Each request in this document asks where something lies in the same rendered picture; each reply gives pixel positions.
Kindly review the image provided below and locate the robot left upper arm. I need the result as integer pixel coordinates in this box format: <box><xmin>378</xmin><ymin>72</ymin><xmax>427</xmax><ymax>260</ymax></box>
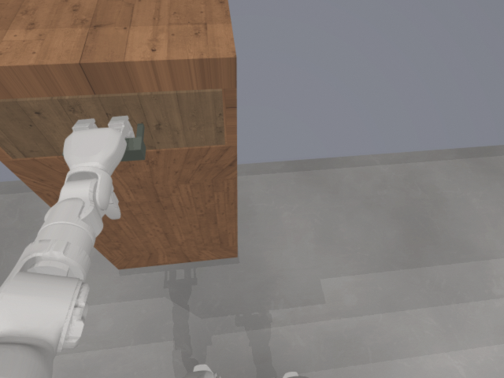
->
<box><xmin>0</xmin><ymin>271</ymin><xmax>90</xmax><ymax>378</ymax></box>

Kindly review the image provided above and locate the robot left hand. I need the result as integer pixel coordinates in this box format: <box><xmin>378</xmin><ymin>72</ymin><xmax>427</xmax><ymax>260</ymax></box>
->
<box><xmin>63</xmin><ymin>116</ymin><xmax>135</xmax><ymax>220</ymax></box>

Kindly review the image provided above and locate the left robot shin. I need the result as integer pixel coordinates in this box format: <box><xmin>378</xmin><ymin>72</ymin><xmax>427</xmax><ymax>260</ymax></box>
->
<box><xmin>193</xmin><ymin>365</ymin><xmax>212</xmax><ymax>372</ymax></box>

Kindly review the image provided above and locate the drawer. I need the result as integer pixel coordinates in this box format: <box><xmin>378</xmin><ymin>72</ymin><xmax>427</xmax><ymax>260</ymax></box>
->
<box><xmin>0</xmin><ymin>89</ymin><xmax>225</xmax><ymax>159</ymax></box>

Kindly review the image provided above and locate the handle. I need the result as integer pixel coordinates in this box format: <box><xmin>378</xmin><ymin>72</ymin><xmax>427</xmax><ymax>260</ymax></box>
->
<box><xmin>62</xmin><ymin>124</ymin><xmax>146</xmax><ymax>161</ymax></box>

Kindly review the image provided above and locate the robot left forearm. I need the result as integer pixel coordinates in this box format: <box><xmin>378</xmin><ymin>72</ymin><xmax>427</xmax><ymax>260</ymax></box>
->
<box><xmin>0</xmin><ymin>166</ymin><xmax>113</xmax><ymax>302</ymax></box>

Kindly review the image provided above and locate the cabinet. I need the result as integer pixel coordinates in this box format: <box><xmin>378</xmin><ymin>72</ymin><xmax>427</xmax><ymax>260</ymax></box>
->
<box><xmin>0</xmin><ymin>0</ymin><xmax>238</xmax><ymax>269</ymax></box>

